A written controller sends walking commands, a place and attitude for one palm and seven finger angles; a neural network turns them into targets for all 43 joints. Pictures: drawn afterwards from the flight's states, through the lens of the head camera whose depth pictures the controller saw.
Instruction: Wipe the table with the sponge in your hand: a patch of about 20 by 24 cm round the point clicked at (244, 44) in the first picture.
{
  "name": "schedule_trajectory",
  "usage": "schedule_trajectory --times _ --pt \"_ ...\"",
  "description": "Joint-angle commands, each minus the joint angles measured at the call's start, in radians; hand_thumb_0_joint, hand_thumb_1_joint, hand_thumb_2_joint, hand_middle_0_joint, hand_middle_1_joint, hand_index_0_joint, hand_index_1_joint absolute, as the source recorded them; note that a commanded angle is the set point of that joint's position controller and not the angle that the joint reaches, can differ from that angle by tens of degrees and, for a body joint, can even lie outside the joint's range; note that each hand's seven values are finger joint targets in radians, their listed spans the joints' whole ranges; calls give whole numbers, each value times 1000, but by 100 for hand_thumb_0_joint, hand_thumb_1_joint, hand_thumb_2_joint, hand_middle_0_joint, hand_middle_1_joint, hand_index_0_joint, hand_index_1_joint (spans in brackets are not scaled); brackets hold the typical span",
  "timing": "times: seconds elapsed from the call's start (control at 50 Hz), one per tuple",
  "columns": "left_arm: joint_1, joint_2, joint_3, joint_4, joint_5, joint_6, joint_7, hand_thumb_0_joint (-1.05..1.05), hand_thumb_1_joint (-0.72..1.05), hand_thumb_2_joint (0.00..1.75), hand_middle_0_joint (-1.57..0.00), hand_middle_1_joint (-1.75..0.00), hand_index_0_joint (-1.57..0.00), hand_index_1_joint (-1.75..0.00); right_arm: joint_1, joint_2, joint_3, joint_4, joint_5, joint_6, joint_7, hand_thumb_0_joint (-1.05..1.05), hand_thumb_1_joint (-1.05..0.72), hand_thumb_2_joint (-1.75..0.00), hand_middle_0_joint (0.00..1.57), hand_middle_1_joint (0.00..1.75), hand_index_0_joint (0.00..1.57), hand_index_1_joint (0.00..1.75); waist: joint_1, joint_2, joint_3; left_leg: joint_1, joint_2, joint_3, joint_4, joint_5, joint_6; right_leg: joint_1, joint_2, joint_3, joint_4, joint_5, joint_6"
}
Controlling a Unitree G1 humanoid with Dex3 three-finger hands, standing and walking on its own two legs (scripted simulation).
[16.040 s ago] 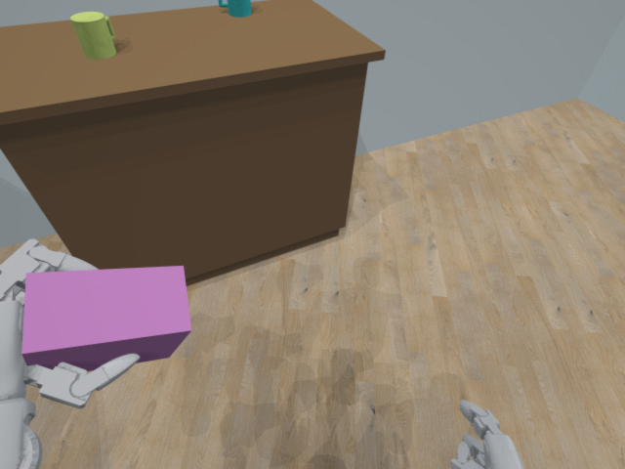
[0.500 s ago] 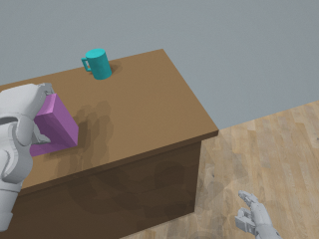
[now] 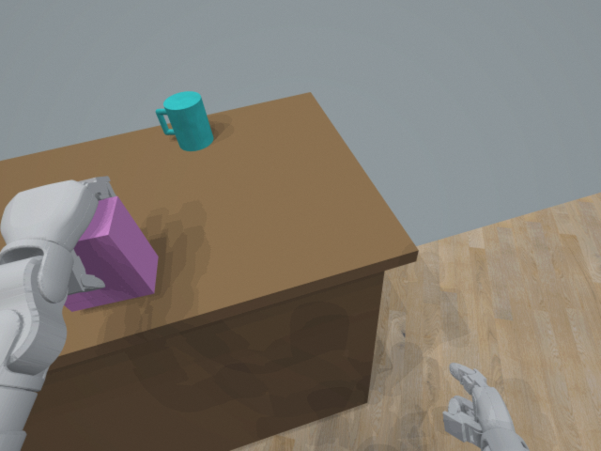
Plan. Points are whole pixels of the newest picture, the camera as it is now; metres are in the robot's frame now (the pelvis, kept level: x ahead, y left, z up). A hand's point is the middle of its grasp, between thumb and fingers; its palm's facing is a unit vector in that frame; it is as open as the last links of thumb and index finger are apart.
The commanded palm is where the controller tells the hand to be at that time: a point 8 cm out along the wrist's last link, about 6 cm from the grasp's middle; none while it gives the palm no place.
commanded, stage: lower the sponge onto the table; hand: left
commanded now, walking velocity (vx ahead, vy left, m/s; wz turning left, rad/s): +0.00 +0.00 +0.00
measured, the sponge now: (102, 266) +0.28 +0.32 +0.12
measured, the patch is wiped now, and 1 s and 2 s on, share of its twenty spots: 0.00 0.25 0.50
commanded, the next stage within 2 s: wipe forward along the first lane in 0.44 s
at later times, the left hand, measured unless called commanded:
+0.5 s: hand (85, 250) +0.28 +0.32 +0.15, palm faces +0.06 -0.03 -1.00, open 10.6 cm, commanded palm +0.25 +0.32 +0.21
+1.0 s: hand (91, 228) +0.32 +0.34 +0.15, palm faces -0.06 +0.00 -1.00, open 10.6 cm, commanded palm +0.31 +0.34 +0.19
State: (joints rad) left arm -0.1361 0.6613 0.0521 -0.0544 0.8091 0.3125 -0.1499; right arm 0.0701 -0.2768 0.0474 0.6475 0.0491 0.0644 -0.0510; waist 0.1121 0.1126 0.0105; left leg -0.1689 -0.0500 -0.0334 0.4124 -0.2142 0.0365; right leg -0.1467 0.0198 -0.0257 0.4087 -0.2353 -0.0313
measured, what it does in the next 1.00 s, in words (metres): stands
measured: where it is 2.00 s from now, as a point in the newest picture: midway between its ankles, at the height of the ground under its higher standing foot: outside the picture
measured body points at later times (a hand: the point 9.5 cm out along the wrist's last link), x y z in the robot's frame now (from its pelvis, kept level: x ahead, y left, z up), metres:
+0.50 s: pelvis +0.00 +0.00 +0.00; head +0.01 -0.04 +0.45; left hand +0.27 +0.32 +0.20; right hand +0.23 -0.21 -0.10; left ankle +0.00 +0.10 -0.74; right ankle -0.01 -0.10 -0.74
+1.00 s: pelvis +0.00 -0.01 +0.00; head +0.01 -0.05 +0.45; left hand +0.32 +0.33 +0.20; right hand +0.18 -0.25 -0.12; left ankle +0.00 +0.10 -0.74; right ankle -0.01 -0.10 -0.74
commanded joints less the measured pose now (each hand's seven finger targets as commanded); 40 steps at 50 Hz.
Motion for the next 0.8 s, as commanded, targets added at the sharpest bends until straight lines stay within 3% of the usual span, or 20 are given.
schedule_trajectory --times 0.0,0.04,0.1,0.14,0.16,0.24,0.28,0.3,0.34,0.38,0.44,0.46,0.48,0.54,0.58,0.64,0.68,0.74,0.76,0.78 --pt "-295 299 158 -150 38 26 39 0 10 130 -120 -160 -120 -160 -172 -112 -43 -165 2 -36 -10 0 -90 -90 20 30 20 30 -4 -40 -244 39 0 -16 -39 267 4 95 0 20 -36 225 -33" --pt "-331 293 147 -163 42 31 32 0 10 130 -120 -160 -120 -160 -217 -98 -24 -186 11 -45 -12 0 -90 -90 20 30 20 30 -1 -27 -232 43 0 -24 -42 239 7 71 8 42 -41 190 -45" --pt "-341 300 140 -125 53 13 31 0 10 130 -120 -160 -120 -160 -159 -113 -40 -160 0 -39 -17 0 -90 -90 20 30 20 30 -16 -56 -246 50 -1 -22 -41 242 8 85 3 17 -46 196 -34" --pt "-360 330 166 -179 63 0 32 0 10 130 -120 -160 -120 -160 -204 -102 -26 -181 8 -49 -16 0 -90 -90 20 30 20 30 -1 7 -271 66 -4 -26 -35 257 12 87 12 47 -40 200 -50" --pt "-365 288 134 -189 58 -14 37 0 10 130 -120 -160 -120 -160 -169 -98 -32 -169 -3 -52 -17 0 -90 -90 20 30 20 30 -13 -6 -289 81 0 -22 -29 289 8 100 1 22 -33 223 -43" --pt "-300 295 167 -160 48 -14 45 0 10 130 -120 -160 -120 -160 -192 -97 -29 -177 6 -49 -11 0 -90 -90 20 30 20 30 2 -5 -243 60 3 -28 -37 268 7 80 13 37 -42 204 -51" --pt "-291 243 120 -148 42 -13 49 0 10 130 -120 -160 -120 -160 -156 -104 -41 -161 0 -42 -9 0 -90 -90 20 30 20 30 -15 -16 -237 60 5 -22 -40 270 3 77 6 10 -46 204 -37" --pt "-287 273 146 -143 47 -12 54 0 10 130 -120 -160 -120 -160 -147 -113 -47 -155 -1 -39 -8 0 -90 -90 20 30 20 30 -11 -18 -244 59 6 -26 -40 273 1 80 8 10 -45 203 -38" --pt "-287 267 143 -177 53 -4 57 0 10 130 -120 -160 -120 -160 -193 -100 -32 -182 6 -48 -6 0 -90 -90 20 30 20 30 1 0 -257 61 2 -29 -36 275 6 82 14 33 -37 203 -50" --pt "-240 235 127 -155 45 -3 61 0 10 130 -120 -160 -120 -160 -150 -108 -47 -161 -3 -40 -6 0 -90 -90 20 30 20 30 -8 -44 -257 62 6 -25 -33 294 3 93 7 9 -37 226 -38" --pt "-211 284 176 -157 39 7 60 0 10 130 -120 -160 -120 -160 -191 -107 -36 -177 4 -38 -5 0 -90 -90 20 30 20 30 6 -37 -242 38 1 -23 -32 270 7 95 12 40 -34 227 -46" --pt "-209 266 160 -119 43 10 61 0 10 130 -120 -160 -120 -160 -154 -113 -42 -158 -2 -33 -6 0 -90 -90 20 30 20 30 -8 -71 -235 29 2 -15 -32 274 5 95 5 13 -31 228 -36" --pt "-200 242 137 -132 38 9 56 0 10 130 -120 -160 -120 -160 -153 -114 -46 -160 0 -29 -3 0 -90 -90 20 30 20 30 -10 -48 -232 34 1 -17 -33 283 4 93 7 10 -34 236 -34" --pt "-227 271 149 -106 54 22 52 0 10 130 -120 -160 -120 -160 -187 -113 -34 -169 9 -28 -6 0 -90 -90 20 30 20 30 -8 -40 -195 21 1 -18 -36 236 8 56 15 29 -40 188 -43" --pt "-257 235 109 -69 54 16 51 0 10 130 -120 -160 -120 -160 -141 -121 -47 -151 3 -26 -10 0 -90 -90 20 30 20 30 -25 -69 -203 25 2 -18 -37 232 5 60 10 4 -44 183 -32" --pt "-304 285 135 -3 69 13 45 0 10 130 -120 -160 -120 -160 -160 -123 -36 -155 11 -27 -17 0 -90 -90 20 30 20 30 -24 -71 -181 8 -2 -14 -40 183 11 38 15 26 -52 142 -40" --pt "-333 246 89 78 73 7 36 0 10 130 -120 -160 -120 -160 -118 -132 -46 -130 8 -21 -23 0 -90 -90 20 30 20 30 -44 -91 -170 2 -3 -10 -44 164 9 29 10 1 -61 128 -29" --pt "-387 272 89 151 91 -3 22 0 10 130 -120 -160 -120 -160 -126 -136 -40 -138 15 -22 -30 0 -90 -90 20 30 20 30 -43 -82 -164 -4 -7 -6 -39 136 17 11 12 22 -68 106 -37" --pt "-411 246 58 187 94 -11 15 0 10 130 -120 -160 -120 -160 -95 -140 -45 -122 11 -19 -32 0 -90 -90 20 30 20 30 -61 -113 -172 -7 -8 0 -34 141 16 15 6 4 -65 117 -28" --pt "-406 250 62 210 91 -20 9 0 10 130 -120 -160 -120 -160 -81 -143 -50 -120 11 -14 -31 0 -90 -90 20 30 20 30 -59 -127 -176 -9 -7 -4 -34 141 17 23 7 2 -66 126 -25"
